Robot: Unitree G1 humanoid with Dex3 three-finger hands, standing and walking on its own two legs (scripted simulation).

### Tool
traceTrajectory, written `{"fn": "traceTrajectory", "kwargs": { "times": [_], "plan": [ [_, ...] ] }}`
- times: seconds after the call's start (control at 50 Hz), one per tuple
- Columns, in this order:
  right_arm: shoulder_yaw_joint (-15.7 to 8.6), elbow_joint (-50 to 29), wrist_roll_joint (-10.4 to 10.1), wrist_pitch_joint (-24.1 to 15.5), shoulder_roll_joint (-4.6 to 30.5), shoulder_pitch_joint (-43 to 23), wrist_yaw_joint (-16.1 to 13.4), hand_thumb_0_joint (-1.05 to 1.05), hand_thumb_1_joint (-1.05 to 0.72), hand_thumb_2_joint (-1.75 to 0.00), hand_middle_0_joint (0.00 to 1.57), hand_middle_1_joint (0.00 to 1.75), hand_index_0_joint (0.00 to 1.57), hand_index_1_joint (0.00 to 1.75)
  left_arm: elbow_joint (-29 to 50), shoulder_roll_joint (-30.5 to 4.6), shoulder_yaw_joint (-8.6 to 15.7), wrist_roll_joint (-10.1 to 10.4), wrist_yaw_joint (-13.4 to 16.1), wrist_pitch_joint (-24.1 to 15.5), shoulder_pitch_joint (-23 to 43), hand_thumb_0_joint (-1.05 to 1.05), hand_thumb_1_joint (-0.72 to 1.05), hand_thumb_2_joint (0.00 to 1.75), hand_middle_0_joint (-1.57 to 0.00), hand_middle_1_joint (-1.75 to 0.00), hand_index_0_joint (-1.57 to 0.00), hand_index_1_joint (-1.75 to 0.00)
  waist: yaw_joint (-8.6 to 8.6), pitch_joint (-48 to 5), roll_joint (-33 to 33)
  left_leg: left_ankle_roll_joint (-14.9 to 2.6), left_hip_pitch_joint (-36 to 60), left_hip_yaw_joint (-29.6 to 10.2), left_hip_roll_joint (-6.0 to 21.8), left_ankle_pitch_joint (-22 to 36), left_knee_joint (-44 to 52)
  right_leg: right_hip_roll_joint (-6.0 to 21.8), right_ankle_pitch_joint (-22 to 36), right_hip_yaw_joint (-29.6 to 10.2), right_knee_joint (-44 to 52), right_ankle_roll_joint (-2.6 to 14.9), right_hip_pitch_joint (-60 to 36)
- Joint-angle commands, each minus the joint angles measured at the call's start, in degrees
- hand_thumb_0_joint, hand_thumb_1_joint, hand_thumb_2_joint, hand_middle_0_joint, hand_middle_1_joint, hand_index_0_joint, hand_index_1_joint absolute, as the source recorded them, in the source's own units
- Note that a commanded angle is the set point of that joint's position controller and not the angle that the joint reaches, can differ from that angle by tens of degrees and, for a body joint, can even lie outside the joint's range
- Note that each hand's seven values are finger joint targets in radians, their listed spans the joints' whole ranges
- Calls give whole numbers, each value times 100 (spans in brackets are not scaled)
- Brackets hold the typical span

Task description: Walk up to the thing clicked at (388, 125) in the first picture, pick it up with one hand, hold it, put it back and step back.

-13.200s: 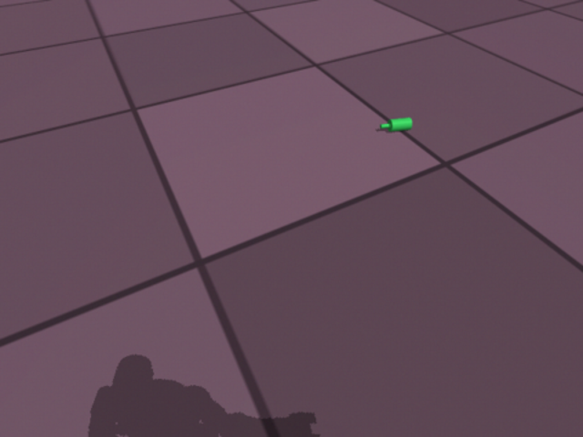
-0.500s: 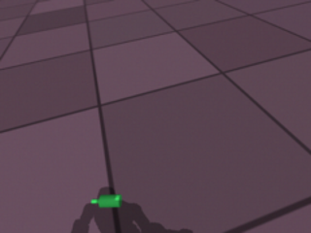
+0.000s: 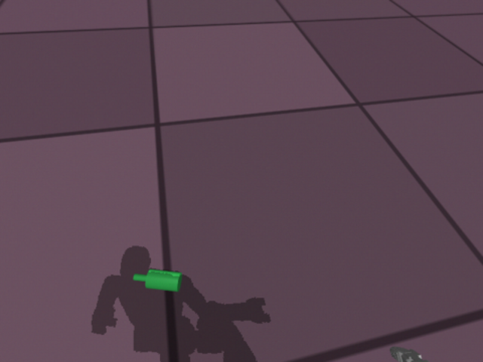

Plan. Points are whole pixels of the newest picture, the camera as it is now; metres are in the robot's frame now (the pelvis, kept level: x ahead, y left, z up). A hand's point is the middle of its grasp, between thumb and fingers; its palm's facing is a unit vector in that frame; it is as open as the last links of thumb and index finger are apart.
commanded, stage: stand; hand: left
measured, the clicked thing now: (157, 279) +0.52 +0.33 -0.73
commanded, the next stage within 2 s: none
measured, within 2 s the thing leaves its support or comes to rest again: neither
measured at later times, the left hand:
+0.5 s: hand out of the picture +0.04 +0.25 -0.14, palm faces -0.05 -0.94 -0.34, open 7.3 cm
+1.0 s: hand out of the picture +0.12 +0.22 -0.13, palm faces -0.04 -0.94 -0.34, open 7.3 cm
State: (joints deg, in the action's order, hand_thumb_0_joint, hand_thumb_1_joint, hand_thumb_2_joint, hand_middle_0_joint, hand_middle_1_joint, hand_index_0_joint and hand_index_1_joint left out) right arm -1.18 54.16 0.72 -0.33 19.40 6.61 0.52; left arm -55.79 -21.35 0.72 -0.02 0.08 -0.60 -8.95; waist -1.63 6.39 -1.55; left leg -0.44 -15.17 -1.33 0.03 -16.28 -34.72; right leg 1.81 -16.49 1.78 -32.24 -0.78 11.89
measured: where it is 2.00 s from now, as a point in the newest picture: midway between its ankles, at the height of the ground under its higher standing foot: outside the picture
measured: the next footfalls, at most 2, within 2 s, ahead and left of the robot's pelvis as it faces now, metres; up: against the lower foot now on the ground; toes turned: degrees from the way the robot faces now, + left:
none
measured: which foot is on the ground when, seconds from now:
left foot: down 0.00-1.00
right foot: down 0.00-1.00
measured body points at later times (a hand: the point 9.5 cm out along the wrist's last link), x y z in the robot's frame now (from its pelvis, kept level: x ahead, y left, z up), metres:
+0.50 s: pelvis +0.00 -0.01 +0.02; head +0.01 -0.01 +0.47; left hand +0.05 +0.30 -0.12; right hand +0.08 -0.31 -0.12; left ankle +0.03 +0.11 -0.73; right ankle +0.01 -0.14 -0.73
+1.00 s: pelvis +0.02 -0.02 +0.02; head +0.02 -0.03 +0.47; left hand +0.12 +0.27 -0.11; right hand +0.10 -0.32 -0.11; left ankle +0.03 +0.11 -0.73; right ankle +0.01 -0.14 -0.73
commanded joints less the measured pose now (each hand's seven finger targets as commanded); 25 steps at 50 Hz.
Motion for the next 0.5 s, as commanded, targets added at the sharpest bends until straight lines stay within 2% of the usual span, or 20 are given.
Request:
{"fn": "traceTrajectory", "kwargs": {
  "times": [0.0,0.02,0.04,0.08,0.1,0.12,0.14,0.16,0.18,0.22,0.26,0.3,0.32,0.34,0.4,0.44,0.48],
  "plan": [
    [-253,-142,-42,-135,1384,-224,-97,0,-90,-90,20,30,20,30,78,-1115,183,-36,42,-131,162,0,90,90,-20,-30,-20,-30,147,-671,893,-241,130,-912,791,568,1594,388,602,-529,709,276,-312],
    [-241,-89,-24,-127,1401,-330,-85,0,-90,-90,20,30,20,30,-32,-1012,142,-22,8,-120,171,0,90,90,-20,-30,-20,-30,149,-522,859,-256,169,-989,860,330,1718,311,308,-477,830,208,-240],
    [-247,-33,0,-139,1457,-379,-81,0,-90,-90,20,30,20,30,-93,-986,122,-25,-9,-124,196,0,90,90,-20,-30,-20,-30,125,-478,794,-256,189,-1021,899,357,1756,306,373,-441,929,177,-328],
    [-226,66,-22,-172,1409,-473,-64,0,-90,-90,20,30,20,30,-225,-987,105,-26,-18,-151,168,0,90,90,-20,-30,-20,-30,89,-451,564,-204,360,-919,844,809,1744,394,610,-482,1130,185,-377],
    [-218,104,-18,-187,1350,-453,-59,0,-90,-90,20,30,20,30,-281,-1042,121,-33,-17,-170,213,0,90,90,-20,-30,-20,-30,124,-491,444,-187,468,-831,802,1006,1724,428,759,-507,1204,178,-388],
    [-209,168,-27,-188,1325,-444,-53,0,-90,-90,20,30,20,30,-351,-1014,113,-31,-23,-174,191,0,90,90,-20,-30,-20,-30,139,-398,414,-165,453,-812,785,784,1807,431,657,-528,1298,166,-312],
    [-207,195,-34,-194,1290,-500,-45,0,-90,-90,20,30,20,30,-377,-1028,102,-49,-18,-192,217,0,90,90,-20,-30,-20,-30,125,-444,240,-163,582,-754,757,973,1733,484,733,-533,1356,185,-349],
    [-213,250,-50,-184,1293,-506,-38,0,-90,-90,20,30,20,30,-427,-1026,98,-36,-19,-189,261,0,90,90,-20,-30,-20,-30,169,-361,204,-146,537,-747,729,660,1834,476,535,-560,1438,168,-255],
    [-220,269,-35,-190,1307,-572,-27,0,-90,-90,20,30,20,30,-442,-1005,85,-53,-17,-205,262,0,90,90,-20,-30,-20,-30,139,-541,196,-163,701,-704,732,803,1790,504,627,-537,1451,168,-346],
    [-211,369,-38,-179,1280,-526,-15,0,-90,-90,20,30,20,30,-493,-1043,90,-47,-15,-203,280,0,90,90,-20,-30,-20,-30,175,-491,212,-134,689,-693,708,429,1937,511,399,-570,1560,158,-268],
    [-212,416,-35,-179,1245,-664,4,0,-90,-90,20,30,20,30,-542,-1042,78,-66,-9,-211,252,0,90,90,-20,-30,-20,-30,135,-557,139,-121,775,-674,695,445,1923,532,375,-566,1619,157,-239],
    [-199,491,-29,-167,1213,-623,13,0,-90,-90,20,30,20,30,-556,-1114,98,-58,3,-215,348,0,90,90,-20,-30,-20,-30,172,-603,114,-105,719,-620,659,392,1947,565,301,-615,1685,158,-293],
    [-206,505,-23,-169,1228,-704,12,0,-90,-90,20,30,20,30,-554,-1126,96,-65,12,-221,376,0,90,90,-20,-30,-20,-30,145,-692,93,-112,795,-589,670,666,1887,603,493,-624,1662,173,-380],
    [-196,547,-35,-167,1193,-704,11,0,-90,-90,20,30,20,30,-576,-1114,83,-64,12,-216,364,0,90,90,-20,-30,-20,-30,148,-660,61,-83,857,-581,663,743,1915,592,448,-616,1679,166,-271],
    [-193,641,-24,-136,1204,-641,25,0,-90,-90,20,30,20,30,-608,-1126,73,-75,20,-208,332,0,90,90,-20,-30,-20,-30,150,-581,19,-63,707,-554,610,463,1916,588,-3,-642,1819,152,-211],
    [-187,701,-21,-109,1222,-568,27,0,-90,-90,20,30,20,30,-617,-1189,100,-73,23,-176,341,0,90,90,-20,-30,-20,-30,166,-466,161,-55,553,-581,593,23,1998,561,-346,-665,1835,159,-140],
    [-189,713,-24,-107,1208,-605,19,0,-90,-90,20,30,20,30,-613,-1183,90,-67,28,-169,341,0,90,90,-20,-30,-20,-30,145,-574,83,-53,635,-561,614,336,1957,610,-165,-687,1795,198,-177]
  ]
}}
